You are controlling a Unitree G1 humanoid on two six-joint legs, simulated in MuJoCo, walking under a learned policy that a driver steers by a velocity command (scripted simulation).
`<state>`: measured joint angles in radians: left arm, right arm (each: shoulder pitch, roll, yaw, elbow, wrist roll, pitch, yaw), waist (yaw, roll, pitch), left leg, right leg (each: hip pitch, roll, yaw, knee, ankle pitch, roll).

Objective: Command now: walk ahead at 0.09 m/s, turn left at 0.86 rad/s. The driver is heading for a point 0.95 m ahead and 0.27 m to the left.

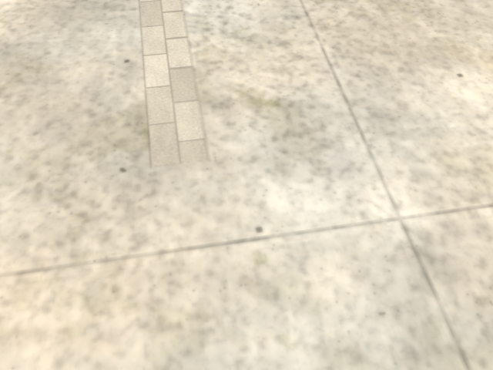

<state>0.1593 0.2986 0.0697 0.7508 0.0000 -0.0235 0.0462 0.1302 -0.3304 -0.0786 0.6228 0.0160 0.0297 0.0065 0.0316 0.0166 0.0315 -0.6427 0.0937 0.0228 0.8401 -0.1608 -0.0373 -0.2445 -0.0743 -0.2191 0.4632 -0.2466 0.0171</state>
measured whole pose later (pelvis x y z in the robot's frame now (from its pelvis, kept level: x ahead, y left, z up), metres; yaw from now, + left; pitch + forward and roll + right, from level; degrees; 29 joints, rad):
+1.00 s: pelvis +0.09 +0.02 +0.00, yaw +30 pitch +2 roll +0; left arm 0.23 0.30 0.09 0.74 -0.03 0.04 0.02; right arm 0.16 -0.22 -0.05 0.61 -0.03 0.03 -0.04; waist 0.03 -0.02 0.03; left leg -0.24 0.02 0.02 0.49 -0.30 -0.01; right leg -0.55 0.00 0.02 1.06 -0.47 0.07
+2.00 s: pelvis +0.19 +0.01 +0.00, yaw +10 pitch +3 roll -1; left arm 0.29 0.29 0.08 0.66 0.00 -0.05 0.01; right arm 0.23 -0.30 -0.07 0.65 0.04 0.00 -0.01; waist 0.03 0.01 -0.03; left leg -0.50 -0.05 -0.12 0.93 -0.39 0.02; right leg -0.17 0.06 0.01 0.46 -0.33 -0.06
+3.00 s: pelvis +0.85 +0.46 -0.01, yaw +16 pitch -1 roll -2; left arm 0.45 0.29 0.04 0.90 0.00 -0.05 -0.01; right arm 0.09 -0.22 0.04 0.64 -0.02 -0.10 -0.01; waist 0.05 0.01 0.06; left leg -0.62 0.07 -0.12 1.28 -0.32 -0.03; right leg -0.22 0.21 -0.01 0.50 -0.26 -0.17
